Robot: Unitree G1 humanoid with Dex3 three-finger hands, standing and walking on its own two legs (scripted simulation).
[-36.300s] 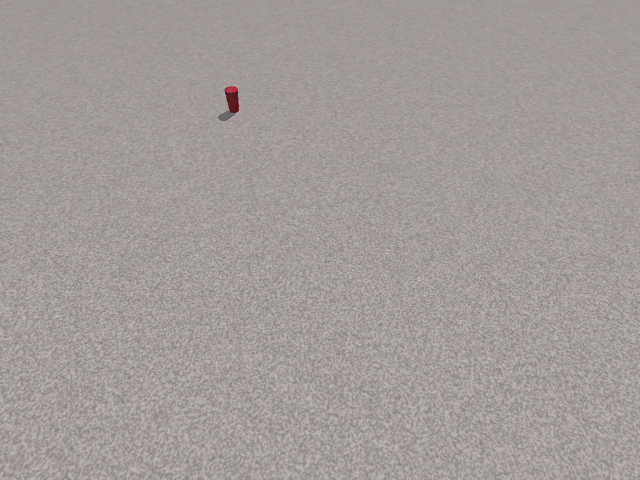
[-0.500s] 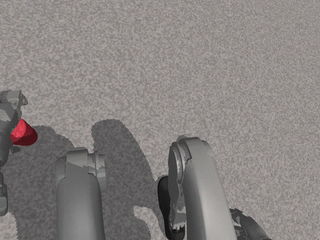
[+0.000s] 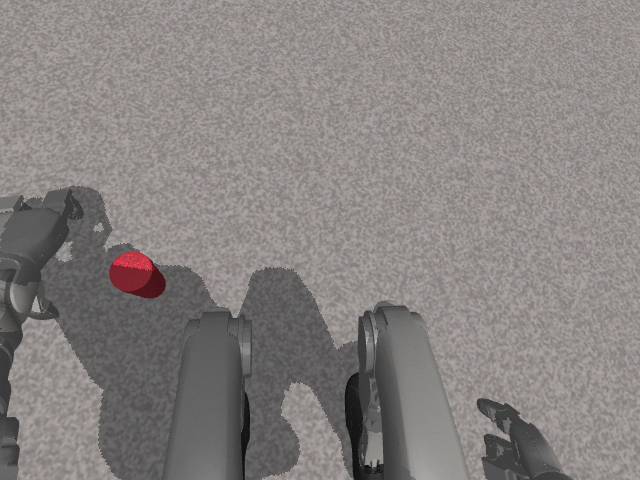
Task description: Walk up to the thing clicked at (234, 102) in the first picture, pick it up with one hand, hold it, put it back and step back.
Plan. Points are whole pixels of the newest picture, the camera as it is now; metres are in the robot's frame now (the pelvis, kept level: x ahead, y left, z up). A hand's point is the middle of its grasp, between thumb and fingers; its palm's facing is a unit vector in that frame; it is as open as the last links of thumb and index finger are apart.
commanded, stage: withdraw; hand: left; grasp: from above
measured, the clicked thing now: (142, 278) +0.41 +0.30 -0.35
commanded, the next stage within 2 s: home in 0.38 s
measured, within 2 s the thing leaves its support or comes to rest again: neither
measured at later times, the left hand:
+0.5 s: hand (125, 241) +0.44 +0.29 -0.21, palm faces -0.32 +0.00 -0.95, open 14.1 cm
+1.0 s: hand (55, 285) +0.33 +0.29 -0.05, palm faces -0.38 -0.41 -0.83, open 10.4 cm
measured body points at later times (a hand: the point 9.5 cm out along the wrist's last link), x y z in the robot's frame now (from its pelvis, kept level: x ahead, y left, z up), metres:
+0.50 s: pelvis -0.02 +0.01 -0.07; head +0.19 +0.06 +0.32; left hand +0.45 +0.28 -0.16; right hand +0.05 -0.26 -0.19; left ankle +0.08 +0.12 -0.38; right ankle +0.10 -0.13 -0.38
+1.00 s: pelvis +0.00 +0.01 +0.07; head +0.18 +0.05 +0.48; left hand +0.35 +0.31 +0.00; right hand +0.18 -0.28 -0.03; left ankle +0.07 +0.12 -0.38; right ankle +0.10 -0.13 -0.38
